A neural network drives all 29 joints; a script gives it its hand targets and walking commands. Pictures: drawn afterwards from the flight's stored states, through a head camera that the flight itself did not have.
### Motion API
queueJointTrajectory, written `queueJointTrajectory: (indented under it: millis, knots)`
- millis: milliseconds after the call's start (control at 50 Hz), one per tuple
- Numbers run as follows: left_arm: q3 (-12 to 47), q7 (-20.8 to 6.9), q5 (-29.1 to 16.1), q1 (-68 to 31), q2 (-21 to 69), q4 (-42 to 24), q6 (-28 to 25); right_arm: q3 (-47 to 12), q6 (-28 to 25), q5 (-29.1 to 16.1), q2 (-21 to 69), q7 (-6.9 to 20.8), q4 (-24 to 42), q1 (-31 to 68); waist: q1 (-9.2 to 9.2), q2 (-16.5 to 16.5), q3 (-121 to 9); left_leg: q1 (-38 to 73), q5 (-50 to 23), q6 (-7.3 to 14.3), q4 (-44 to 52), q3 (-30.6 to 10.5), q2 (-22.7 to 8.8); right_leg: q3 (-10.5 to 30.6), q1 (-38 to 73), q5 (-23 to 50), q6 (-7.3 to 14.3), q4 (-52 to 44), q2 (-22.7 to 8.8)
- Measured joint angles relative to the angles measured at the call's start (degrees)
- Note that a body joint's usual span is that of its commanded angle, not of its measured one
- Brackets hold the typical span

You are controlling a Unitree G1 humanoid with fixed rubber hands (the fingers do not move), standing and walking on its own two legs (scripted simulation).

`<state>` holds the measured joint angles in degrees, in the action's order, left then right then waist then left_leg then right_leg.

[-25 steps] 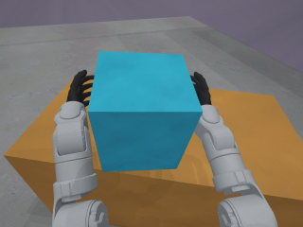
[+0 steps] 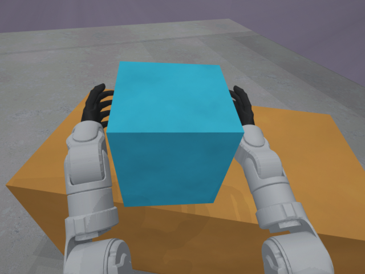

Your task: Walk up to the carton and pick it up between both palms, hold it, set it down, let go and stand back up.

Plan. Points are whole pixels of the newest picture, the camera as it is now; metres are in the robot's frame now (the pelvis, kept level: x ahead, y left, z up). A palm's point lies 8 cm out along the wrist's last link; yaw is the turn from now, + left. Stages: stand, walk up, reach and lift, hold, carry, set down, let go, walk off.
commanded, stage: hold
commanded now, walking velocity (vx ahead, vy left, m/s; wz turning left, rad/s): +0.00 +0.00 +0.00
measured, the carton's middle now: (170, 138) +0.38 +0.01 +0.15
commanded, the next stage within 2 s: none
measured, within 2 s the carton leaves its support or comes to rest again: neither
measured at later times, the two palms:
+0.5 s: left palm (95, 122) +0.36 +0.16 +0.21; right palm (244, 123) +0.36 -0.14 +0.19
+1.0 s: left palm (94, 122) +0.36 +0.16 +0.20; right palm (242, 122) +0.37 -0.14 +0.19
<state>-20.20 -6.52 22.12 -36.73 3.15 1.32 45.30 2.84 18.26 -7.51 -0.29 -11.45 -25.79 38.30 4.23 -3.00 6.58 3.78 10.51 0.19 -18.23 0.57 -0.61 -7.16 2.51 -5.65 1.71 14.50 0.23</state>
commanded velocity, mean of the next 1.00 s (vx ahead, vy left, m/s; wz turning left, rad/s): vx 0.00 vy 0.00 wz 0.00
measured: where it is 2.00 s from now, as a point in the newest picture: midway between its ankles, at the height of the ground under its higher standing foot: outside the picture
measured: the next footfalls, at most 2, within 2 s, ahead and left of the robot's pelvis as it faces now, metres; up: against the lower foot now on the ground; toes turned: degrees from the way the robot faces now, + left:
none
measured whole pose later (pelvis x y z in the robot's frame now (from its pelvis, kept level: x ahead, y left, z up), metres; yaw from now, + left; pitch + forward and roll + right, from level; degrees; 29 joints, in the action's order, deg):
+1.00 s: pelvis +0.01 +0.00 +0.00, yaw +0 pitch -11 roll -1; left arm -19.3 -6.5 22.1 -35.8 2.9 0.2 45.5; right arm 2.4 18.1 -8.2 -0.5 -11.7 -24.8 37.6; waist 5.0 -3.1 6.5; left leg 4.0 11.2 0.2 -18.7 0.4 -0.7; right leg -7.3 3.2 -6.0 1.5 14.1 0.3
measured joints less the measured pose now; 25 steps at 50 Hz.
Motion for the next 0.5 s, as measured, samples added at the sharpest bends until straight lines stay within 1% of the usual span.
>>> queueJointTrajectory:
  millis: [120, 260, 400, 500]
  knots:
    - [-0.1, -0.1, -0.5, 0.0, -0.3, 0.1, -0.3, 0.0, -0.2, 0.1, 0.2, -0.2, 0.2, 0.1, -0.04, -0.2, -0.4, -0.4, 0.0, -0.1, -0.1, -0.3, -0.1, -0.3, -0.2, 0.0, 0.1, -0.1, 0.1]
    - [0.0, -0.2, -0.5, 0.5, -0.6, 0.2, -0.3, 0.0, -0.4, 0.1, 0.5, -0.2, -0.5, 0.1, 0.74, -0.3, -0.5, -0.1, 0.3, -0.1, -0.2, -0.5, 0.0, -0.5, 0.2, -0.4, 0.0, 0.1, 0.0]
    - [0.7, -0.1, -0.1, 0.6, -0.3, -0.9, 0.0, -0.7, -0.6, -0.7, -0.3, -0.4, 0.9, -0.8, 1.0, 0.2, 0.0, 0.2, 0.5, 0.0, -0.5, -0.4, 0.0, -0.3, 0.7, -0.3, -0.2, -0.2, 0.0]
    - [0.5, -0.1, 0.1, 0.7, 0.2, -1.0, 0.0, -1.2, -0.2, -1.1, -0.8, -0.6, 1.1, -0.9, 0.7, 0.1, -0.2, 0.3, 0.5, 0.1, -0.3, 0.0, 0.0, 0.0, 0.6, -0.1, -0.2, -0.3, 0.0]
